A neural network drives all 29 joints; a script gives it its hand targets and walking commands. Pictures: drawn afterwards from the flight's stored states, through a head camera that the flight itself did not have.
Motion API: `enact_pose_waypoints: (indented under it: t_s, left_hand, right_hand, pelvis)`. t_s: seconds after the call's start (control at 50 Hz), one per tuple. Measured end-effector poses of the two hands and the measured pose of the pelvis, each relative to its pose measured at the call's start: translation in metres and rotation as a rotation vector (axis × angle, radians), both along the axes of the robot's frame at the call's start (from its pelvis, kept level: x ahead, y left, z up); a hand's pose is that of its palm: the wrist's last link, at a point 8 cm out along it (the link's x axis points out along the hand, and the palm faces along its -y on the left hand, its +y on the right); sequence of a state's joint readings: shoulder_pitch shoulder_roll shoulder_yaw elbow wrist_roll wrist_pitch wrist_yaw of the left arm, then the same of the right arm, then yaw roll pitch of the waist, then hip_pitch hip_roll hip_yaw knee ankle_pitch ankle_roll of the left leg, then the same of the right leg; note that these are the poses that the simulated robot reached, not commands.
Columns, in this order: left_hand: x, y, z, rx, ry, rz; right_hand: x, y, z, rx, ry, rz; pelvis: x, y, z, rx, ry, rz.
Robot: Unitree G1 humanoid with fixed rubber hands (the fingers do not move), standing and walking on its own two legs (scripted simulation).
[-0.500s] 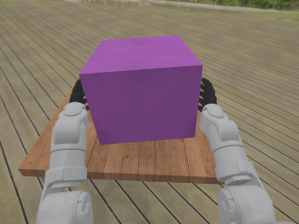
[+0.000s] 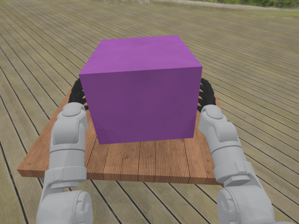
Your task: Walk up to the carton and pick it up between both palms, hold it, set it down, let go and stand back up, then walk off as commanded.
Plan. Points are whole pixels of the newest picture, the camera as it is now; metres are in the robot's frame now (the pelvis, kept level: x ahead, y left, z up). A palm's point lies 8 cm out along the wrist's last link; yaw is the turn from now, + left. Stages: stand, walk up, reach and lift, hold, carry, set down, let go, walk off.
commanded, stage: hold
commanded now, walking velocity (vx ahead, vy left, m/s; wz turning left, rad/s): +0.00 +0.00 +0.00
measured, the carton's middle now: (142, 83) +0.47 +0.01 +0.19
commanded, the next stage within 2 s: none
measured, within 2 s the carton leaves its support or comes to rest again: neither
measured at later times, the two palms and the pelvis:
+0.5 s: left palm (77, 106) +0.36 +0.18 +0.19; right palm (208, 107) +0.36 -0.16 +0.19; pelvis -0.01 +0.00 +0.00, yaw +0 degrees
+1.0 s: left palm (77, 107) +0.36 +0.18 +0.19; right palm (207, 108) +0.36 -0.16 +0.18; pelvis +0.00 +0.00 +0.00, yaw +0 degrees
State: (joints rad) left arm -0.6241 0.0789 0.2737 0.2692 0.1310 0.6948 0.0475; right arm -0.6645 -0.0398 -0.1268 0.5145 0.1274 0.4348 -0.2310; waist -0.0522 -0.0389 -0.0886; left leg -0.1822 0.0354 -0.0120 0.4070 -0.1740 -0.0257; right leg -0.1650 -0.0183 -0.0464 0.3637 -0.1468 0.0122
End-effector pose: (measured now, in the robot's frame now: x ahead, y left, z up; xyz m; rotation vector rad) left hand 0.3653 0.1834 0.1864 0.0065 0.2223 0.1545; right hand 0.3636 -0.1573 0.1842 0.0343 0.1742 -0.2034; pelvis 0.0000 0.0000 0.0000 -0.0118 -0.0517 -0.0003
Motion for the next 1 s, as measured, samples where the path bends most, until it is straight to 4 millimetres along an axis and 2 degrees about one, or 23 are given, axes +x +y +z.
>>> enact_pose_waypoints:
  t_s: [0.24, 0.68, 1.0]
  left_hand:
    - [0.003, -0.001, -0.001, 0.009, 0.008, 0.003]
    - [-0.013, -0.001, 0.005, 0.005, -0.009, 0.001]
    - [-0.002, 0.0, -0.001, 0.001, 0.0, 0.001]
  right_hand:
    - [0.003, -0.001, 0.0, 0.0, 0.01, -0.002]
    - [-0.013, -0.001, 0.007, 0.003, -0.007, -0.003]
    - [-0.003, 0.0, -0.001, -0.006, -0.002, 0.0]
  pelvis:
    - [0.002, 0.0, 0.0, 0.0, 0.003, 0.0]
    - [-0.01, 0.0, -0.001, 0.0, -0.013, 0.0]
    - [-0.003, 0.0, 0.0, 0.0, -0.004, 0.0]
